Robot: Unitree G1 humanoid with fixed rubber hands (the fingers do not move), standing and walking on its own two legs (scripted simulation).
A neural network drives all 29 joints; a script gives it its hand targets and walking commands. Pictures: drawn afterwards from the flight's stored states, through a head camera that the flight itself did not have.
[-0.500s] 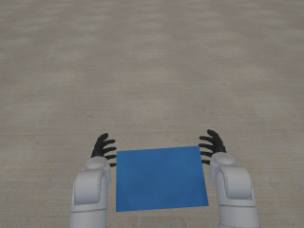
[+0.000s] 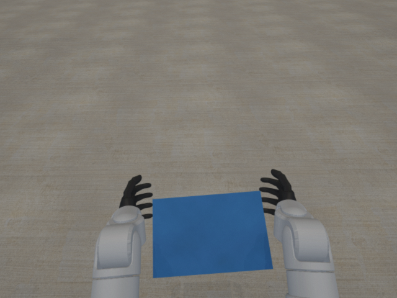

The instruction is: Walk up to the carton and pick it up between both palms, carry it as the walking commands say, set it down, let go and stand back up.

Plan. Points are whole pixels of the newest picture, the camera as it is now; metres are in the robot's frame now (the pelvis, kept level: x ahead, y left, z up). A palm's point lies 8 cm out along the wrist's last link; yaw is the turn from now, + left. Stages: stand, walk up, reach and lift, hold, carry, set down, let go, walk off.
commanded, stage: carry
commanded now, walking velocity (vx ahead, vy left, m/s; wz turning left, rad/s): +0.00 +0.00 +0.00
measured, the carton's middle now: (208, 233) +0.29 -0.01 -0.03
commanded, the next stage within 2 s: hold in 0.40 s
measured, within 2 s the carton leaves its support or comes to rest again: neither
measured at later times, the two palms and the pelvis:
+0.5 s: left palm (130, 231) +0.27 +0.15 +0.03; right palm (281, 227) +0.27 -0.15 +0.03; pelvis +0.00 +0.01 +0.01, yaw -2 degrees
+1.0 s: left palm (120, 223) +0.28 +0.17 +0.05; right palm (274, 221) +0.27 -0.13 +0.05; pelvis -0.03 +0.04 +0.00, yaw -6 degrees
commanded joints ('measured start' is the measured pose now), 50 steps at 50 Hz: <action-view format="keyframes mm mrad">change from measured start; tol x8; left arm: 1 -380 -827 -490 -86 -281 -27 -212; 20 -384 -819 -483 -76 -275 -41 -212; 21 -36 -468 -133 275 -12 -111 -222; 22 -88 -413 -180 382 -59 -211 -221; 24 -175 -494 -373 88 -135 -331 -240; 27 -345 -572 -471 -111 -192 -408 -258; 33 -349 -639 -404 169 -170 -385 -312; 40 -618 -862 -392 363 -143 -380 -371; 41 -674 -986 -437 338 -162 -380 -370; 50 -722 -933 -168 620 -38 -431 -378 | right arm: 1 -368 831 505 -78 292 -20 223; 20 -364 828 499 -60 286 -35 224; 21 -47 477 185 291 58 -110 235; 22 -109 403 257 355 111 -206 233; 26 -251 644 535 -14 257 -361 252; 28 -318 679 625 -60 287 -384 257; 41 -547 881 436 492 88 -379 412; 50 -649 874 246 678 17 -394 462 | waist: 1 1 -12 -226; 20 1 -12 -226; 21 -3 68 253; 25 -20 -40 -241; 27 54 -67 -362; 34 127 -8 -90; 44 -11 154 23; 50 43 47 37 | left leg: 1 6 57 -86 -64 169 30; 20 7 58 -84 -64 170 30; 21 -15 -167 -181 -148 106 62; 22 -34 -173 -219 -174 118 75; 25 -9 -198 -256 -133 473 76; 26 -48 -210 -262 -121 476 77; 38 -229 -130 -271 -275 -110 89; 44 -315 -90 -308 -353 -238 56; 50 -346 -111 -273 -296 -144 68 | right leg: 1 171 -107 156 -69 179 -18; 20 171 -108 157 -67 178 -15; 21 398 81 297 -193 186 23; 23 497 70 292 -153 340 24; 25 711 70 295 -101 662 42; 27 790 71 314 -71 741 52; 31 663 87 282 -112 298 34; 36 647 102 273 -102 91 37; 50 641 120 212 -82 35 47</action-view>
